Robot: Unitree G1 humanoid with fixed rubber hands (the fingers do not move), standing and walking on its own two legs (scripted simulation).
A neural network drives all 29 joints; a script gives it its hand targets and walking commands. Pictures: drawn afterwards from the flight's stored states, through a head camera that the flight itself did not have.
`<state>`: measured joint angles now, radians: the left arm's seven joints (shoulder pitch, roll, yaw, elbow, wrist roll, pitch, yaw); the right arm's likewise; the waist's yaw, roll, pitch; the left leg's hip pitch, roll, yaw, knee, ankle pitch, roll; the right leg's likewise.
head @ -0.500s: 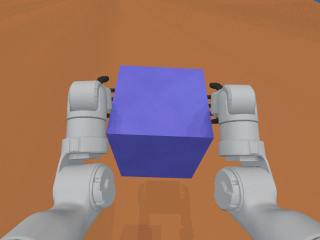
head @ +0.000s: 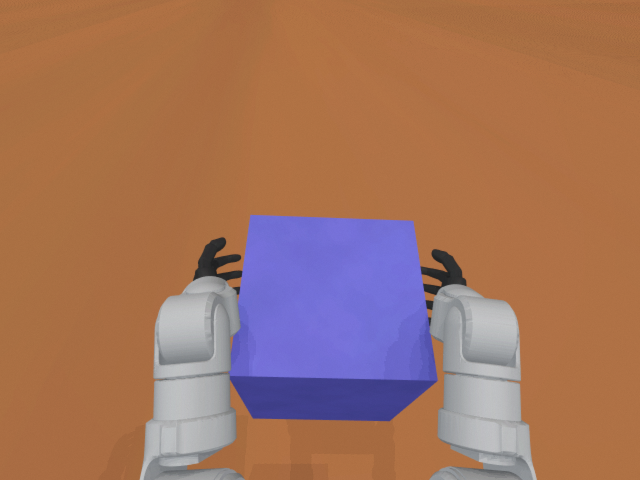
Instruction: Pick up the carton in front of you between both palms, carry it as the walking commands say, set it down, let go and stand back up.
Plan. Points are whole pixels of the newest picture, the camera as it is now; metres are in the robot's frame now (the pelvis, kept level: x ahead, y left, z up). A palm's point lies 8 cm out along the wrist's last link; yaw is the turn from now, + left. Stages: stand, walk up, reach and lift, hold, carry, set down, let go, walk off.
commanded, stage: carry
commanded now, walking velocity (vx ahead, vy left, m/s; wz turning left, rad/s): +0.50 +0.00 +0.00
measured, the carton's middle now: (326, 327) +0.32 +0.00 -0.02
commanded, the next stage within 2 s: none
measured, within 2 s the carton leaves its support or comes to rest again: neither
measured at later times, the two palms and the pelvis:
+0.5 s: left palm (225, 149) +0.60 +0.17 +0.07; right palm (395, 164) +0.57 -0.11 +0.07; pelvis +0.30 +0.05 +0.00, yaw -4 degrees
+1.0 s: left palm (265, 55) +0.91 +0.13 +0.09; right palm (396, 64) +0.90 -0.15 +0.08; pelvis +0.61 -0.01 +0.01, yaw +0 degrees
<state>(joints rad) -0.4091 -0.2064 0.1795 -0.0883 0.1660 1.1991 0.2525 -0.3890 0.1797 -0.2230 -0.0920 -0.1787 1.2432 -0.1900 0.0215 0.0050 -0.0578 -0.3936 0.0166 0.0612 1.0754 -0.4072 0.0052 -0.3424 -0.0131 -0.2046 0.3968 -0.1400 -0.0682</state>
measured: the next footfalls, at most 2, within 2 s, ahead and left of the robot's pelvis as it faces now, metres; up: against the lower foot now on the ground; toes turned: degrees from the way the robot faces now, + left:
left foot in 0.30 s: +0.36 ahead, +0.14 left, +0.00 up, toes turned +9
right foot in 0.76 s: +0.63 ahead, -0.10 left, +0.00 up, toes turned -13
